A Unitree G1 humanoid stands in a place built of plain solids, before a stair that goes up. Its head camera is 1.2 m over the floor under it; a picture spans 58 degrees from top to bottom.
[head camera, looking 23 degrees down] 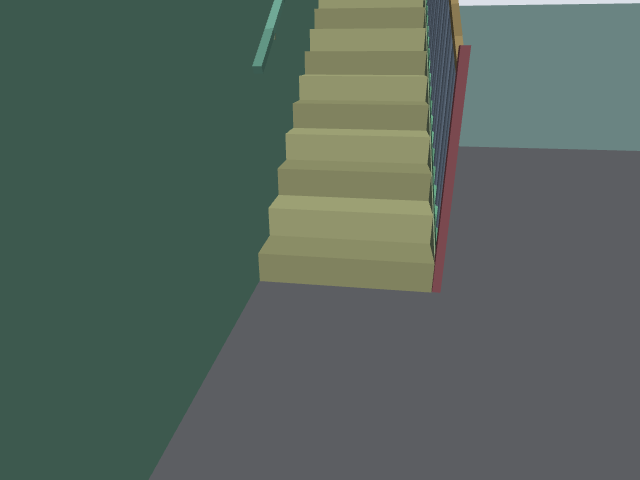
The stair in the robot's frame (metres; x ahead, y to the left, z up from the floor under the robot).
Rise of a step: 0.18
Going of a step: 0.27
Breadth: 0.97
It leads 8 degrees to the right of straight ahead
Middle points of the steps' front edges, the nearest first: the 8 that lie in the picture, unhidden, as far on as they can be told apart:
2.15 -0.13 0.18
2.42 -0.17 0.35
2.69 -0.21 0.53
2.96 -0.24 0.71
3.23 -0.28 0.89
3.50 -0.32 1.06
3.77 -0.36 1.24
4.04 -0.39 1.42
